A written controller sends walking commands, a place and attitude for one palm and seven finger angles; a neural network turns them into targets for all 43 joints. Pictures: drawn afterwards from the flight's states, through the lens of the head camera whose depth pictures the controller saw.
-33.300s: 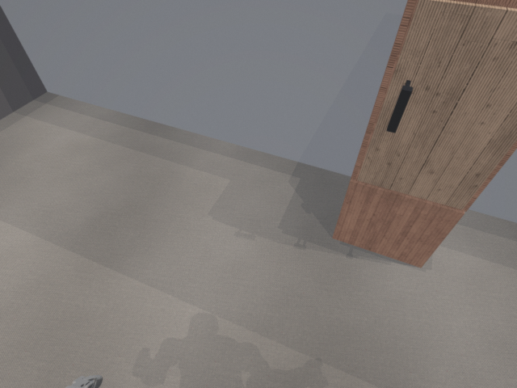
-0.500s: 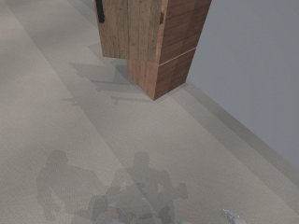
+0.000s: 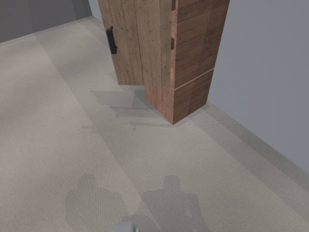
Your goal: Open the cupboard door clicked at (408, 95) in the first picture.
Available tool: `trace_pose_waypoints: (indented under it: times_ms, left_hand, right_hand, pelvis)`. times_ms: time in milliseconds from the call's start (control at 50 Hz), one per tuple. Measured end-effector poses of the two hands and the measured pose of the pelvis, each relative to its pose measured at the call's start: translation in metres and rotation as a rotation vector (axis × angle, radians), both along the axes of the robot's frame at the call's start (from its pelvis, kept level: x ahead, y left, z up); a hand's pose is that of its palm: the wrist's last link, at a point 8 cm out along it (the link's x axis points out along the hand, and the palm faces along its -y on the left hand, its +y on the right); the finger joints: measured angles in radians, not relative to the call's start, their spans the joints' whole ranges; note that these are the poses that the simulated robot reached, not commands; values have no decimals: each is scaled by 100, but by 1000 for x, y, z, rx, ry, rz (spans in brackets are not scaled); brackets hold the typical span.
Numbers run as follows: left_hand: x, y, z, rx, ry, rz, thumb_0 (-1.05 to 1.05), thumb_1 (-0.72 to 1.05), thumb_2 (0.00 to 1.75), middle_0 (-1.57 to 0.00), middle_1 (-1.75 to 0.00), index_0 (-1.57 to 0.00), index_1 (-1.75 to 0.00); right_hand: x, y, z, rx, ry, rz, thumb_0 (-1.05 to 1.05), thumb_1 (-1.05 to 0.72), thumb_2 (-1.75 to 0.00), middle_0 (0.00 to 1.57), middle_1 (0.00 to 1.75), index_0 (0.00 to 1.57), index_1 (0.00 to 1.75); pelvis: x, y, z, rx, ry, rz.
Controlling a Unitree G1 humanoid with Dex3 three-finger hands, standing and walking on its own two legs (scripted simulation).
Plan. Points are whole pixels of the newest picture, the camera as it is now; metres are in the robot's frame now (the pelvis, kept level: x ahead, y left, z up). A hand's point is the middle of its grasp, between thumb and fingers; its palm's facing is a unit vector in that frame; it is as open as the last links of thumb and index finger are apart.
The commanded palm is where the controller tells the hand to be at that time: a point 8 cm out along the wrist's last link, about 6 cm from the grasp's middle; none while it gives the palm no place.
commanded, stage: take the last steps up to it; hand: left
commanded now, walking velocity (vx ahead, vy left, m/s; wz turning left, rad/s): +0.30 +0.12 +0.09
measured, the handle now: (112, 40) +1.03 +0.27 -0.02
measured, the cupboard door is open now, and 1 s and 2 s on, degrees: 47 47 47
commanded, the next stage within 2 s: come to a stop and stand still in 1.08 s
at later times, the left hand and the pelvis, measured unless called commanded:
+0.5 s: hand out of the picture +0.16 +0.28 -0.19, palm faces +0.10 -0.98 -0.18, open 7.4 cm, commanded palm none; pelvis +0.16 +0.10 -0.01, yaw +0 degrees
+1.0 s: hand (93, 163) +0.38 +0.26 -0.17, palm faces +0.05 -0.97 -0.24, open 7.1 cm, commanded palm none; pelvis +0.34 +0.07 +0.00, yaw +0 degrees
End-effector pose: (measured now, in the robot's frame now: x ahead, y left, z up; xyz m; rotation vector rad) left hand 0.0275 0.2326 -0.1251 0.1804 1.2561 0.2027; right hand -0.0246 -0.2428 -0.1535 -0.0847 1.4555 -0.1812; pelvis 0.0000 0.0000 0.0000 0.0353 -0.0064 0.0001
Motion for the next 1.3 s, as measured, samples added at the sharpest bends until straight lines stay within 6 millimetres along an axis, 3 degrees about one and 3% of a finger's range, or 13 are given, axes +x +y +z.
trace_pose_waypoints:
  times_ms: [120, 220, 340, 400, 480, 600, 720, 800, 900, 1020, 1160, 1220, 1300]
  left_hand:
    - [-35, 1, -2, -36, 146, 92, 0, 92, 89, -20, -29, -20, -30]
    - [-56, 6, -12, -91, 280, 178, 0, 91, 89, -20, -29, -20, -30]
    - [-41, 37, -39, -146, 408, 211, 0, 91, 89, -20, -29, -20, -30]
    - [7, 61, -41, -126, 352, 172, 0, 91, 89, -20, -29, -20, -30]
    - [98, 88, -34, -90, 185, 96, 0, 91, 90, -20, -29, -19, -30]
    - [226, 111, -14, -28, -38, 3, 1, 93, 90, -20, -29, -19, -30]
    - [323, 102, 1, 4, -139, -91, 0, 92, 90, -20, -29, -19, -30]
    - [368, 81, -4, 8, -165, -131, 0, 92, 90, -20, -29, -19, -30]
    - [363, 62, -8, -29, -104, -82, 0, 91, 90, -20, -29, -19, -30]
    - [336, 76, -10, -18, 40, 5, -2, 96, 89, -20, -29, -20, -30]
    - [313, 85, -33, -100, 225, 84, -1, 93, 89, -20, -29, -20, -30]
    - [319, 92, -48, -128, 286, 88, 0, 92, 89, -20, -29, -20, -30]
    - [354, 100, -48, -124, 277, 71, 0, 91, 89, -20, -29, -19, -30]
  right_hand:
    - [66, 18, 3, 15, -23, 69, 1, -92, -90, 19, 30, 20, 30]
    - [149, 54, 0, 26, -94, 161, 1, -92, -90, 19, 30, 20, 30]
    - [246, 103, -8, -17, -270, 210, 1, -91, -90, 19, 30, 20, 30]
    - [262, 118, -1, -25, -295, 186, 0, -91, -90, 20, 30, 20, 30]
    - [269, 119, 10, -56, -311, 121, -2, -95, -90, 20, 30, 21, 30]
    - [250, 117, 8, -45, -195, 69, -1, -94, -90, 20, 30, 21, 30]
    - [222, 117, -6, 8, -18, -6, 0, -92, -90, 20, 30, 20, 30]
    - [215, 111, -18, 44, 92, -47, 0, -92, -90, 20, 30, 20, 30]
    - [259, 97, -8, 34, 104, -44, 1, -91, -90, 20, 30, 20, 30]
    - [362, 89, 4, 0, -46, 8, 1, -92, -90, 19, 30, 20, 30]
    - [485, 108, 10, -47, -208, 106, 1, -92, -90, 19, 30, 20, 30]
    - [522, 122, 7, -77, -275, 124, 0, -92, -90, 19, 30, 20, 30]
    - [540, 139, 11, -86, -271, 125, 0, -92, -90, 19, 30, 20, 30]
  pelvis:
    - [36, 13, 3, -1, 9, 43]
    - [71, 39, -5, -15, 14, 70]
    - [117, 80, -29, -29, 12, 61]
    - [133, 91, -23, -19, 9, 31]
    - [155, 101, -12, -9, 11, 8]
    - [193, 104, -5, 1, 10, -9]
    - [237, 94, -9, 13, 13, -25]
    - [270, 79, -18, -2, 11, -31]
    - [303, 71, -9, -10, 2, -24]
    - [343, 73, 0, -25, 14, -5]
    - [396, 100, -11, -51, 5, -1]
    - [417, 114, -22, -48, -1, -13]
    - [433, 123, -17, -39, 1, -26]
